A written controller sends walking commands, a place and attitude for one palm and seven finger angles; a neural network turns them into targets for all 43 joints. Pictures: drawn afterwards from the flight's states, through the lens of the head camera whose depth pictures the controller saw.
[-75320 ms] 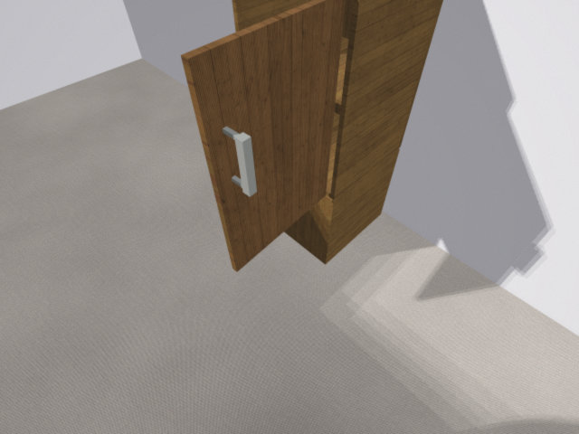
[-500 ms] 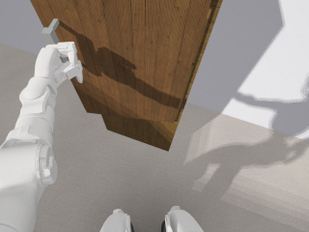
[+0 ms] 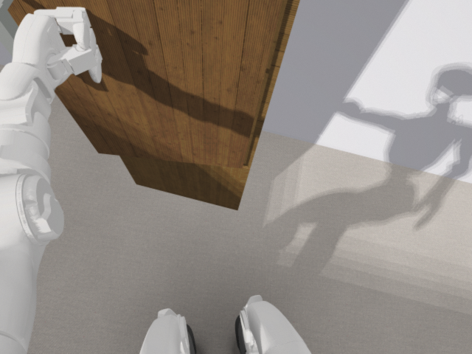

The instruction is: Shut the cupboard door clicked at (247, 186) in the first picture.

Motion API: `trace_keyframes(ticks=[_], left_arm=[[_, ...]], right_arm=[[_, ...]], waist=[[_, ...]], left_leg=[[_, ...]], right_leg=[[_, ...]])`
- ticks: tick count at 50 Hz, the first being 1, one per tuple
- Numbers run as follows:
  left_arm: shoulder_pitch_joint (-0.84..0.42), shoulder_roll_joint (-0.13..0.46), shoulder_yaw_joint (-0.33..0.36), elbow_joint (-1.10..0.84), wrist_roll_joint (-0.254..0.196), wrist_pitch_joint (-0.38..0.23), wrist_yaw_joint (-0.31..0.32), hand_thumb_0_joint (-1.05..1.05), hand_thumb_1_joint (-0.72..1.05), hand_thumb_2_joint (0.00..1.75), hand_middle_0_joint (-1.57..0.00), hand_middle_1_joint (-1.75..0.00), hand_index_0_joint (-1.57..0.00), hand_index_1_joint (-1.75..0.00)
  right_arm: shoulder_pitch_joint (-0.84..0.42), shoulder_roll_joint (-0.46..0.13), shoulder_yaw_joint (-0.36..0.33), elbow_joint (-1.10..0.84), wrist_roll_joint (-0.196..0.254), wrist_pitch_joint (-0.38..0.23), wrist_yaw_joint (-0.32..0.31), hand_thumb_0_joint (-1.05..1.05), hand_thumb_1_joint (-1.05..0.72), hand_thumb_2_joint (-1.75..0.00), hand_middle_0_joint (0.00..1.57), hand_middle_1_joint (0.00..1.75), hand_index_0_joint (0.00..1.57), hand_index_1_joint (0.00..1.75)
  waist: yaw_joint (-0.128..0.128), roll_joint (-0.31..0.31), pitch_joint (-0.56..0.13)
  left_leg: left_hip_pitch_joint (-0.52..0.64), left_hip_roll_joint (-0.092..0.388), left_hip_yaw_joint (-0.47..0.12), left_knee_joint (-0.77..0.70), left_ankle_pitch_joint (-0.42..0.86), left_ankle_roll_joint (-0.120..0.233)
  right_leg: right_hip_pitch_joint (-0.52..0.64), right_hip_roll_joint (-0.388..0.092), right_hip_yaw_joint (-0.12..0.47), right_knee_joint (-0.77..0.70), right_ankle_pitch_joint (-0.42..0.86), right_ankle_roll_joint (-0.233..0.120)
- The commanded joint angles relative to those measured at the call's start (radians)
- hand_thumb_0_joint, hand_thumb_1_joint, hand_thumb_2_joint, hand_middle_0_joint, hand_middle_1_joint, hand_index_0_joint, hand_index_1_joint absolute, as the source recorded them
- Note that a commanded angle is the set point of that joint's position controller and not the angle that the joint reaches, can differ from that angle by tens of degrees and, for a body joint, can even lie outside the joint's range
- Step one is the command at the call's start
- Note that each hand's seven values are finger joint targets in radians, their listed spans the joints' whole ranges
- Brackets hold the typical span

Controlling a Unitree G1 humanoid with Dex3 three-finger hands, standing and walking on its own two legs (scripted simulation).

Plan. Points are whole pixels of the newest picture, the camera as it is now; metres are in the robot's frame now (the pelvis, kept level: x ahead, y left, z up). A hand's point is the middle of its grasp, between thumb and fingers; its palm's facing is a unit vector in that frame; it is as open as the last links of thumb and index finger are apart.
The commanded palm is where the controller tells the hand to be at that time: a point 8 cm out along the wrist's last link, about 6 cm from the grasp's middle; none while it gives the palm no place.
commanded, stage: push the door shut along its arc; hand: left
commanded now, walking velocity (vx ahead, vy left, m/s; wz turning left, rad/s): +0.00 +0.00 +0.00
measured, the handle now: (29, 44) +0.59 +0.22 +0.11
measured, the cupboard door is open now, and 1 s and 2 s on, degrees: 9 0 0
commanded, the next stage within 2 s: pull the fist back off the door in 0.42 s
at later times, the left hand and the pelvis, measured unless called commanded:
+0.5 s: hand (101, 39) +0.58 +0.12 +0.13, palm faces -0.35 -0.94 +0.00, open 3.2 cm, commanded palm +0.61 +0.14 +0.12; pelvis +0.00 +0.01 -0.01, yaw +0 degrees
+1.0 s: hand (116, 39) +0.58 +0.10 +0.12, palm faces +0.13 -0.99 -0.02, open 3.1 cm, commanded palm +0.54 +0.14 +0.12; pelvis +0.01 +0.00 +0.01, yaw +0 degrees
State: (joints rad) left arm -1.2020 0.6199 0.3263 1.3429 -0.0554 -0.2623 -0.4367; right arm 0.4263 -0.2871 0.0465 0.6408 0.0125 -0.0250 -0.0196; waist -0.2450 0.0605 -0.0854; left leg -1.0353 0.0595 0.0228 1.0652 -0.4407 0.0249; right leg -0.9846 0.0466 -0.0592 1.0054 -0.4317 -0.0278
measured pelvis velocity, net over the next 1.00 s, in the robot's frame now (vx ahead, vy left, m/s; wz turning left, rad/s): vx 0.01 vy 0.00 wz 0.00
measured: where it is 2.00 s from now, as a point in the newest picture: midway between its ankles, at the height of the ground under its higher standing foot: outside the picture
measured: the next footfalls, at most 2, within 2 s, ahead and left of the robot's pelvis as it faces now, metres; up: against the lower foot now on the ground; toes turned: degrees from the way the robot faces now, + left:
none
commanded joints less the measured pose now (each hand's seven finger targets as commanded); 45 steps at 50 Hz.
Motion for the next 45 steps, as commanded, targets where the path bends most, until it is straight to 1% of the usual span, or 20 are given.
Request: trace_keyframes(ticks=[1,2,5,8,14,18,22,23,25,26,27,29,32,34,36,38,41,43,44,45], left_arm=[[-0.556,0.228,0.007,-0.173,-0.03,-0.033,-0.019,0.0,0.9,0.9,-1.3,-1.5,-1.3,-1.5],[-0.596,0.215,-0.008,-0.195,-0.034,-0.032,-0.025,0.0,0.9,0.9,-1.3,-1.5,-1.3,-1.5],[-0.637,0.192,-0.025,-0.22,-0.038,-0.034,-0.037,0.0,0.9,0.9,-1.3,-1.5,-1.3,-1.5],[-0.639,0.188,-0.033,-0.173,-0.036,-0.012,-0.043,0.0,0.9,0.9,-1.3,-1.5,-1.3,-1.5],[-0.717,0.172,-0.048,-0.196,-0.025,-0.007,-0.038,0.0,0.9,0.9,-1.3,-1.5,-1.3,-1.5],[-0.737,0.177,-0.056,-0.175,-0.011,0.003,-0.042,0.0,0.9,0.9,-1.3,-1.5,-1.3,-1.5],[-0.783,0.131,-0.085,-0.16,-0.008,0.013,-0.041,0.0,0.9,0.9,-1.3,-1.5,-1.3,-1.5],[-0.78,0.137,-0.08,-0.143,-0.007,0.022,-0.04,0.0,0.9,0.9,-1.3,-1.5,-1.3,-1.5],[-0.824,0.145,-0.084,-0.172,-0.002,0.011,-0.039,0.0,0.9,0.9,-1.3,-1.5,-1.3,-1.5],[-0.815,0.11,-0.101,-0.146,0.001,0.022,-0.038,0.0,0.9,0.9,-1.3,-1.5,-1.3,-1.5],[-0.822,0.169,0.112,-0.167,-0.059,0.048,0.161,0.0,0.9,0.9,-1.3,-1.5,-1.3,-1.5],[-0.756,0.053,0.054,-0.155,-0.025,0.06,0.322,0.0,0.9,0.9,-1.3,-1.5,-1.3,-1.5],[-0.715,-0.03,0.065,-0.248,0.022,0.031,0.516,0.0,0.9,0.9,-1.3,-1.5,-1.3,-1.5],[-0.72,-0.067,0.044,-0.291,0.092,-0.024,0.631,0.0,0.9,0.9,-1.3,-1.5,-1.3,-1.5],[-0.708,-0.122,-0.032,-0.281,0.16,-0.062,0.676,0.0,0.9,0.9,-1.3,-1.5,-1.3,-1.5],[-0.699,-0.085,-0.05,-0.249,0.198,-0.082,0.667,0.0,0.9,0.9,-1.3,-1.5,-1.3,-1.5],[-0.696,-0.003,0.01,-0.229,0.166,-0.093,0.623,0.0,0.9,0.9,-1.3,-1.5,-1.3,-1.5],[-0.614,0.081,0.098,-0.206,0.129,-0.092,0.602,0.0,0.9,0.9,-1.3,-1.5,-1.3,-1.5],[-0.591,0.093,0.109,-0.223,0.119,-0.102,0.595,0.0,0.9,0.9,-1.3,-1.5,-1.3,-1.5],[-0.551,0.051,0.082,-0.225,0.117,-0.111,0.587,0.0,0.9,0.9,-1.3,-1.5,-1.3,-1.5]], right_arm=[[0.191,-0.195,-0.07,-0.014,-0.004,-0.025,-0.025,0.0,-0.9,-0.9,0.2,0.3,0.2,0.3],[0.195,-0.195,-0.071,-0.01,-0.004,-0.027,-0.027,0.0,-0.9,-0.9,0.2,0.3,0.2,0.3],[0.199,-0.194,-0.074,0.005,-0.01,-0.039,-0.028,0.0,-0.9,-0.9,0.2,0.3,0.2,0.3],[0.201,-0.196,-0.068,0.019,-0.014,-0.041,-0.028,0.0,-0.9,-0.9,0.2,0.3,0.2,0.3],[0.21,-0.196,-0.068,0.037,-0.023,-0.055,-0.028,0.0,-0.9,-0.9,0.2,0.3,0.2,0.3],[0.21,-0.2,-0.067,0.043,-0.025,-0.057,-0.029,0.0,-0.9,-0.9,0.2,0.3,0.2,0.3],[0.21,-0.203,-0.069,0.054,-0.027,-0.065,-0.028,0.0,-0.9,-0.9,0.2,0.3,0.2,0.3],[0.213,-0.203,-0.066,0.058,-0.029,-0.066,-0.029,0.0,-0.9,-0.9,0.2,0.3,0.2,0.3],[0.221,-0.206,-0.067,0.059,-0.029,-0.068,-0.03,0.0,-0.9,-0.9,0.2,0.3,0.2,0.3],[0.215,-0.203,-0.066,0.065,-0.032,-0.067,-0.027,0.0,-0.9,-0.9,0.2,0.3,0.2,0.3],[0.278,-0.176,-0.05,0.023,-0.049,-0.066,-0.011,0.0,-0.9,-0.9,0.2,0.3,0.2,0.3],[0.278,-0.168,-0.059,0.015,-0.061,-0.068,0.024,0.0,-0.9,-0.9,0.2,0.3,0.2,0.3],[0.303,-0.159,-0.076,-0.002,-0.099,-0.052,0.069,0.0,-0.9,-0.9,0.2,0.3,0.2,0.3],[0.312,-0.15,-0.084,0.003,-0.119,-0.047,0.093,0.0,-0.9,-0.9,0.2,0.3,0.2,0.3],[0.317,-0.15,-0.095,0.021,-0.128,-0.038,0.118,0.0,-0.9,-0.9,0.2,0.3,0.2,0.3],[0.317,-0.161,-0.098,0.027,-0.123,-0.025,0.125,0.0,-0.9,-0.9,0.2,0.3,0.2,0.3],[0.3,-0.168,-0.096,0.017,-0.107,-0.012,0.113,0.0,-0.9,-0.9,0.2,0.3,0.2,0.3],[0.289,-0.166,-0.09,-0.003,-0.096,-0.004,0.102,0.0,-0.9,-0.9,0.2,0.3,0.2,0.3],[0.291,-0.165,-0.086,-0.01,-0.095,-0.001,0.099,0.0,-0.9,-0.9,0.2,0.3,0.2,0.3],[0.279,-0.154,-0.085,-0.02,-0.09,-0.002,0.099,0.0,-0.9,-0.9,0.2,0.3,0.2,0.3]], waist=[[-0.05,0.077,-0.507],[-0.065,0.082,-0.516],[-0.065,0.148,-0.57],[-0.074,0.124,-0.532],[-0.088,0.181,-0.556],[-0.099,0.174,-0.555],[-0.119,0.198,-0.54],[-0.123,0.177,-0.532],[-0.124,0.211,-0.564],[-0.128,0.212,-0.556],[-0.088,0.228,-0.576],[-0.088,0.207,-0.599],[-0.073,0.194,-0.632],[-0.07,0.177,-0.626],[-0.089,0.171,-0.601],[-0.096,0.154,-0.563],[-0.075,0.153,-0.575],[-0.036,0.113,-0.59],[-0.026,0.115,-0.6],[-0.02,0.114,-0.586]], left_leg=[[0.386,-0.033,-0.085,-0.052,0.312,0.028],[0.39,-0.03,-0.085,-0.049,0.314,0.031],[0.455,-0.029,-0.093,-0.034,0.366,0.026],[0.43,-0.03,-0.098,-0.027,0.351,0.027],[0.477,-0.027,-0.109,-0.011,0.39,0.025],[0.464,-0.025,-0.113,-0.001,0.378,0.024],[0.495,-0.019,-0.123,0.01,0.367,0.024],[0.478,-0.02,-0.123,0.012,0.362,0.026],[0.512,-0.017,-0.132,0.017,0.396,0.024],[0.516,-0.019,-0.136,0.018,0.394,0.022],[0.456,0.0,-0.156,-0.006,0.378,0.012],[0.473,0.003,-0.178,-0.024,0.373,0.0],[0.509,0.002,-0.168,-0.024,0.437,-0.009],[0.52,0.001,-0.177,-0.022,0.445,-0.017],[0.524,-0.002,-0.162,-0.032,0.406,-0.016],[0.488,-0.01,-0.148,-0.062,0.323,-0.011],[0.464,-0.027,-0.126,-0.091,0.288,-0.003],[0.422,-0.036,-0.104,-0.113,0.292,0.002],[0.431,-0.038,-0.101,-0.121,0.312,0.003],[0.428,-0.041,-0.09,-0.126,0.32,0.004]], right_leg=[[0.157,0.015,0.053,-0.134,0.279,0.011],[0.142,0.014,0.054,-0.133,0.279,0.013],[0.107,0.014,0.046,-0.12,0.3,0.008],[0.09,0.018,0.037,-0.122,0.28,0.006],[0.028,0.021,0.021,-0.101,0.277,-0.003],[0.013,0.022,0.014,-0.093,0.263,-0.001],[-0.075,0.024,0.004,-0.088,0.222,-0.001],[-0.063,0.026,0.0,-0.086,0.222,-0.001],[-0.087,0.026,-0.003,-0.071,0.229,-0.004],[-0.104,0.028,-0.01,-0.071,0.222,-0.007],[-0.056,0.013,0.002,-0.083,0.218,-0.001],[-0.067,0.011,-0.009,-0.061,0.208,0.009],[-0.053,0.009,-0.016,-0.065,0.241,0.019],[-0.068,0.013,-0.02,-0.059,0.236,0.019],[-0.071,0.014,-0.019,-0.077,0.217,0.019],[-0.026,0.012,-0.01,-0.102,0.187,0.013],[0.064,0.014,0.005,-0.131,0.196,0.008],[0.174,0.016,0.017,-0.147,0.231,0.009],[0.196,0.016,0.02,-0.147,0.256,0.009],[0.21,0.016,0.022,-0.155,0.274,0.011]])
